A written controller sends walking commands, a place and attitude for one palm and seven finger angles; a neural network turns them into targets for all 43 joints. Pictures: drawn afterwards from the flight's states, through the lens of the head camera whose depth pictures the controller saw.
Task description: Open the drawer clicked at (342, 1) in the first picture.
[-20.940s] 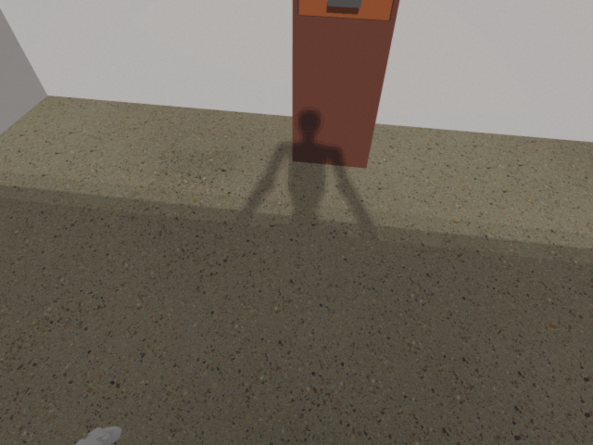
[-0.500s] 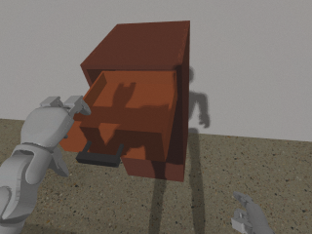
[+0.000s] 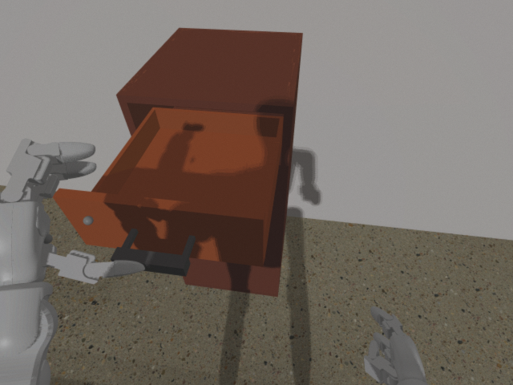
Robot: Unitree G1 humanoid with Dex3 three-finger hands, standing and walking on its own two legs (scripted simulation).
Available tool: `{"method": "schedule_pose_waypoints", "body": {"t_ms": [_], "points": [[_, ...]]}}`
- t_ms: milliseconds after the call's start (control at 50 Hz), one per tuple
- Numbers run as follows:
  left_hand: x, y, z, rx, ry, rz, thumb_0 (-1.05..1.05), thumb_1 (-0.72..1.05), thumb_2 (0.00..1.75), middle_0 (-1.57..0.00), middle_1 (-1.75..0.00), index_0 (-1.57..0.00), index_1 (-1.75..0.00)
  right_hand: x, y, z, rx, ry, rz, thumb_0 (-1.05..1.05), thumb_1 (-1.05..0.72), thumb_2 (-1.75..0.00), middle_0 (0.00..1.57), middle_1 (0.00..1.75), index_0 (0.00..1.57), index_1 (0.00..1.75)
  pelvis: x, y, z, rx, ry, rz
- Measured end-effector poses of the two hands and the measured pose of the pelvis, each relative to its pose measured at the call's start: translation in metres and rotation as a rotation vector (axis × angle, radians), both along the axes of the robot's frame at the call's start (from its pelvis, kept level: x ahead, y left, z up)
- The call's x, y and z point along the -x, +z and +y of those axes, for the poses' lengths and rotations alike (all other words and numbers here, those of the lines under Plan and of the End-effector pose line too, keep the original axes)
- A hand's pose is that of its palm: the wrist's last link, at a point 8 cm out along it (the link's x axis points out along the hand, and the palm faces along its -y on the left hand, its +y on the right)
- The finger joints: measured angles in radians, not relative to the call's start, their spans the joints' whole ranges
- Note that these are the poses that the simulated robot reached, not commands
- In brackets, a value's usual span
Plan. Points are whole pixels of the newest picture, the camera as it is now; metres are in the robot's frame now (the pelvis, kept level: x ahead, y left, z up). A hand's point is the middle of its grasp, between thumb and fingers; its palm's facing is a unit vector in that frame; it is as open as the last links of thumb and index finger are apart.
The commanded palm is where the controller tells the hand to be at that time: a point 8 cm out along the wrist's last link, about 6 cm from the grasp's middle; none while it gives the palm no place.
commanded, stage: draw the hand back to the body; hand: left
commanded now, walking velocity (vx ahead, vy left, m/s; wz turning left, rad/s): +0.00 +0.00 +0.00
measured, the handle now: (156, 249) +0.30 +0.22 +0.03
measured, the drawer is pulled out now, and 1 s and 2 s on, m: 0.30 0.30 0.30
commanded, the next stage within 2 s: step back with the hand held close in 0.78 s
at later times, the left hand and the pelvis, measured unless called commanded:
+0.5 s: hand (51, 224) +0.21 +0.26 +0.22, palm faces +0.48 -0.79 -0.38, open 9.4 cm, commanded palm +0.15 +0.30 +0.22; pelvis +0.02 +0.02 +0.00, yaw +0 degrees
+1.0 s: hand (48, 236) +0.19 +0.25 +0.22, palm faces +0.48 -0.78 -0.40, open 7.5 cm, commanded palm +0.13 +0.29 +0.22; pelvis +0.00 +0.01 +0.00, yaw +1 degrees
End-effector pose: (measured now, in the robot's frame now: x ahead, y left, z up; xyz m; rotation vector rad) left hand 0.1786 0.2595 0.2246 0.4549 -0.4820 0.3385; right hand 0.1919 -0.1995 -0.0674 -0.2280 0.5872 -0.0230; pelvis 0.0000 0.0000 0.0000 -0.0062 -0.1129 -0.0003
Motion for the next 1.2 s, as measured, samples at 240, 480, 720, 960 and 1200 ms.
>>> {"method": "schedule_pose_waypoints", "body": {"t_ms": [240, 480, 720, 960, 1200], "points": [[0.0, 0.003, 0.015, -0.009, 0.016, -0.008, -0.01, 0.0, 0.52, -0.27, -0.87, -0.27, -0.88, 0.005, -0.005, -0.007, 0.034, -0.027, 0.038, 0.01, -0.9, -0.9, 0.2, 0.3, 0.21, 0.3, -0.018, 0.001, 0.01, 0.006, -0.004, 0.01], [0.011, 0.002, 0.032, -0.028, 0.089, 0.038, 0.0, 0.41, 0.7, -0.24, -0.6, -0.24, -0.61, -0.016, 0.0, 0.007, 0.007, -0.009, 0.002, 0.01, -0.9, -0.9, 0.2, 0.3, 0.21, 0.3, -0.022, 0.0, 0.015, 0.008, -0.003, 0.019], [0.023, 0.002, 0.033, -0.004, 0.123, 0.023, 0.01, 0.78, 0.86, -0.22, -0.36, -0.21, -0.37, -0.018, 0.002, 0.013, 0.003, 0.02, -0.015, 0.01, -0.9, -0.9, 0.2, 0.3, 0.21, 0.3, -0.018, 0.0, 0.011, 0.008, 0.008, 0.009], [0.029, 0.003, 0.026, -0.032, 0.109, 0.023, 0.01, 0.88, 0.9, -0.21, -0.3, -0.21, -0.31, -0.001, 0.0, -0.003, 0.006, -0.015, 0.012, 0.01, -0.9, -0.9, 0.2, 0.3, 0.21, 0.3, -0.007, -0.001, 0.005, 0.013, 0.017, 0.036], [0.045, -0.002, 0.032, -0.189, 0.046, 0.135, 0.01, 0.88, 0.9, -0.21, -0.3, -0.21, -0.3, 0.039, -0.011, -0.022, 0.064, -0.123, 0.105, 0.01, -0.9, -0.9, 0.2, 0.3, 0.2, 0.3, 0.02, -0.006, 0.019, -0.003, 0.021, 0.116]]}}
